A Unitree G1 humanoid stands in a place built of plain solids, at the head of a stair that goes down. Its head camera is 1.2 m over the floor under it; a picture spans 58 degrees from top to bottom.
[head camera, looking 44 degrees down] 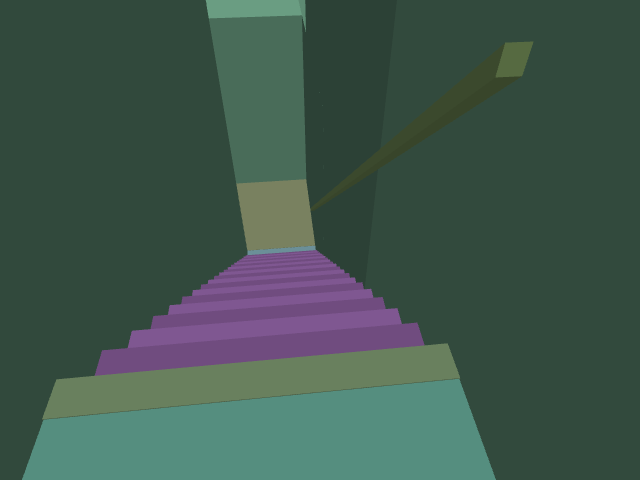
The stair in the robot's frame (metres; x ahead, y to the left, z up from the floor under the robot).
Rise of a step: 0.21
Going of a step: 0.23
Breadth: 1.20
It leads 6 degrees to the left of straight ahead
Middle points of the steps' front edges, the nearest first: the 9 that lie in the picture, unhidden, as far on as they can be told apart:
0.70 0.19 0.00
0.94 0.21 -0.21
1.17 0.24 -0.42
1.40 0.26 -0.63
1.63 0.29 -0.84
1.86 0.31 -1.05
2.09 0.33 -1.26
2.32 0.36 -1.47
2.55 0.38 -1.69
